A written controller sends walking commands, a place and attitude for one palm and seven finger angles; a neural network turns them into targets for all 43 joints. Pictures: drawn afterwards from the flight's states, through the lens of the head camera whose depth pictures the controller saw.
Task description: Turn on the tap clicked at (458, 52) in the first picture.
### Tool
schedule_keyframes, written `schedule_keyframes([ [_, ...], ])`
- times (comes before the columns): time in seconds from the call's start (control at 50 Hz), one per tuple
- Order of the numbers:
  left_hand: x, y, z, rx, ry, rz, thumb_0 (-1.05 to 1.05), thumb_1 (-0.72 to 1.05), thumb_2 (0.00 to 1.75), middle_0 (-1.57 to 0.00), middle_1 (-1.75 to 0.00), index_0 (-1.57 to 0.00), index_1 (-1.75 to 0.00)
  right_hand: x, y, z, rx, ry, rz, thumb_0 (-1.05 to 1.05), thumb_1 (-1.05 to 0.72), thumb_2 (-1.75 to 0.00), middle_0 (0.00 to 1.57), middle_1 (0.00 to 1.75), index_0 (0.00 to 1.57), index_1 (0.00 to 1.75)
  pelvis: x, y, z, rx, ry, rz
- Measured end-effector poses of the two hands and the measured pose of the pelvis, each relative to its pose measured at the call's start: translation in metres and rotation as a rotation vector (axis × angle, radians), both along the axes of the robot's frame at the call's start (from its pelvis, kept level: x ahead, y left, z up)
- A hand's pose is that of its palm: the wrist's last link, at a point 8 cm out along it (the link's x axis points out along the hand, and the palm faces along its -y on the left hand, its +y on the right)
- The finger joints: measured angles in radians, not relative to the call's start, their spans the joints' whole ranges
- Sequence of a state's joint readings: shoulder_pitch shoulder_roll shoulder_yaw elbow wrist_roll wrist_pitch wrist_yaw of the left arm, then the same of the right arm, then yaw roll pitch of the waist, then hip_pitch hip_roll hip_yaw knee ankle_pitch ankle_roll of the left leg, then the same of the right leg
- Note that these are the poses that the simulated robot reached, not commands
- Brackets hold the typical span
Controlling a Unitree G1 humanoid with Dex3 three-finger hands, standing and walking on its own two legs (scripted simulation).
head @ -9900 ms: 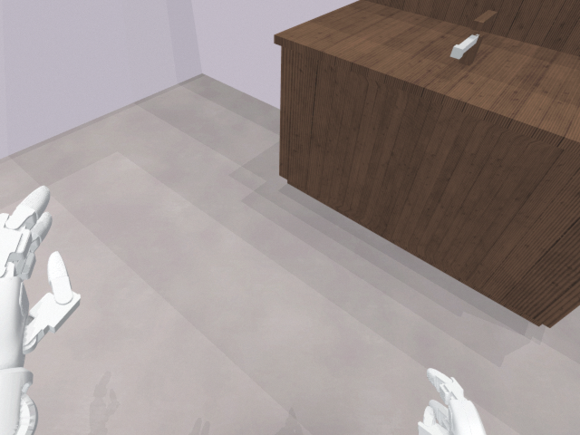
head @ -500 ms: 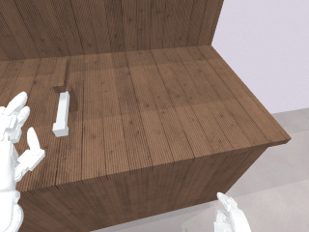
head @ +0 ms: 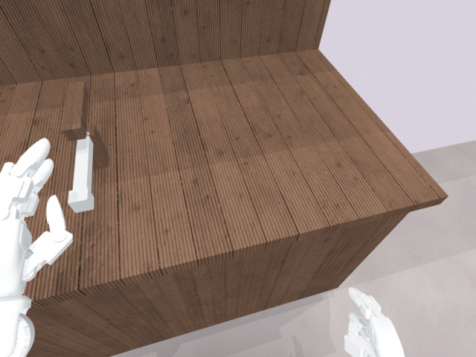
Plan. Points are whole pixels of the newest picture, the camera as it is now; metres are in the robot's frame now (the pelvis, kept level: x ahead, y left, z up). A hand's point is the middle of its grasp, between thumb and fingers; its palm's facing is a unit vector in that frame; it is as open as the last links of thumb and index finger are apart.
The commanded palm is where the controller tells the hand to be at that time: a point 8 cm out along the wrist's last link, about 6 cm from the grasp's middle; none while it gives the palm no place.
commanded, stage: look again from close up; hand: left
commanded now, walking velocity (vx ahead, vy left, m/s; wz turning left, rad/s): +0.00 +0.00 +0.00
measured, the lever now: (81, 200) +0.32 +0.28 +0.08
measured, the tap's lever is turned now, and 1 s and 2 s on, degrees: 0 0 0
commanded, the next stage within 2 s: shuffle to correct the standing spot in 0.10 s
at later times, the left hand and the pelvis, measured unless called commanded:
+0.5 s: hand (62, 237) +0.22 +0.23 +0.16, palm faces +0.35 -0.86 -0.37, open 7.5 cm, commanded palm +0.15 +0.26 +0.18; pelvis -0.02 -0.02 -0.01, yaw -2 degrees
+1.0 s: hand (29, 206) +0.24 +0.26 +0.19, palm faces +0.41 -0.83 -0.37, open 7.5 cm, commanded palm +0.16 +0.27 +0.18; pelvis -0.02 +0.00 +0.00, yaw -3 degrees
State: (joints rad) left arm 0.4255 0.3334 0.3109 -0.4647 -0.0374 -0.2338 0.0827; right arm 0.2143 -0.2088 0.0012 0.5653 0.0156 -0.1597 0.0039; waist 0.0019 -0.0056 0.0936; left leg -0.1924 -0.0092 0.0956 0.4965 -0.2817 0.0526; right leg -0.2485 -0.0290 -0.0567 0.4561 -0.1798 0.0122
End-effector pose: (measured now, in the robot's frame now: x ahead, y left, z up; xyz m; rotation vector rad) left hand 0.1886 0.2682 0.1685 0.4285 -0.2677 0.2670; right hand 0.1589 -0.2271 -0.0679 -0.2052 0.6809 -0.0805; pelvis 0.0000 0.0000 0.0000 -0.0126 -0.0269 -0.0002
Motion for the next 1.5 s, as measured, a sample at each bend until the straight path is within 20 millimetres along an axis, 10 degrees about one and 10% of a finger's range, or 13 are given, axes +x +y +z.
schedule_keyframes([
  [0.2,-0.012,0.036,0.007,0.023,-0.057,0.139,0.02,0.88,0.89,-0.22,-0.3,-0.21,-0.3,0.003,0.008,0.001,-0.025,0.025,0.035,0.01,-0.9,-0.9,0.2,0.3,0.2,0.3,0.002,-0.005,0.001,-0.004,-0.009,0.018],
  [0.46,-0.004,0.005,0.003,0.002,-0.064,0.025,0.02,0.89,0.89,-0.21,-0.3,-0.21,-0.3,0.021,0.01,0.017,0.003,-0.093,0.043,0.01,-0.9,-0.9,0.2,0.3,0.2,0.3,-0.014,-0.012,-0.004,0.016,-0.017,-0.032],
  [0.7,-0.027,-0.02,0.004,0.006,-0.001,0.039,0.02,0.89,0.89,-0.21,-0.3,-0.21,-0.3,-0.024,-0.027,-0.003,-0.024,0.028,-0.013,0.01,-0.9,-0.9,0.2,0.3,0.2,0.3,-0.022,-0.028,-0.003,-0.008,0.01,-0.041],
  [0.84,-0.014,-0.006,-0.005,-0.008,0.019,0.043,0.02,0.89,0.89,-0.21,-0.3,-0.21,-0.3,-0.05,-0.04,-0.003,-0.082,0.081,-0.095,0.01,-0.9,-0.9,0.2,0.3,0.2,0.3,-0.019,-0.017,-0.001,-0.008,-0.002,-0.04],
  [0.94,0.01,0.033,0.032,0.126,-0.175,0.054,0.02,0.88,0.89,-0.22,-0.3,-0.21,-0.3,-0.055,-0.026,-0.001,-0.089,0.09,-0.052,0.01,-0.9,-0.9,0.2,0.3,0.2,0.3,-0.021,-0.01,-0.002,-0.008,0.0,-0.042],
  [1.1,0.007,0.012,0.009,0.054,-0.053,-0.059,0.02,0.89,0.89,-0.21,-0.3,-0.2,-0.3,-0.035,0.014,-0.011,0.039,0.013,-0.076,0.01,-0.9,-0.9,0.2,0.3,0.2,0.3,-0.004,0.018,-0.003,0.004,-0.009,-0.061],
  [1.22,0.007,0.038,-0.003,0.05,-0.023,0.032,0.02,0.88,0.89,-0.22,-0.3,-0.21,-0.3,-0.01,0.037,-0.009,0.04,0.041,-0.004,0.01,-0.9,-0.9,0.2,0.3,0.2,0.3,0.005,0.015,-0.003,0.004,-0.011,-0.039],
  [1.5,0.028,0.012,0.012,0.007,-0.1,-0.001,0.02,0.89,0.89,-0.21,-0.3,-0.21,-0.3,0.049,0.019,0.02,-0.002,-0.072,0.024,0.01,-0.9,-0.9,0.2,0.3,0.2,0.3,0.02,0.005,0.0,-0.015,0.0,-0.029],
])
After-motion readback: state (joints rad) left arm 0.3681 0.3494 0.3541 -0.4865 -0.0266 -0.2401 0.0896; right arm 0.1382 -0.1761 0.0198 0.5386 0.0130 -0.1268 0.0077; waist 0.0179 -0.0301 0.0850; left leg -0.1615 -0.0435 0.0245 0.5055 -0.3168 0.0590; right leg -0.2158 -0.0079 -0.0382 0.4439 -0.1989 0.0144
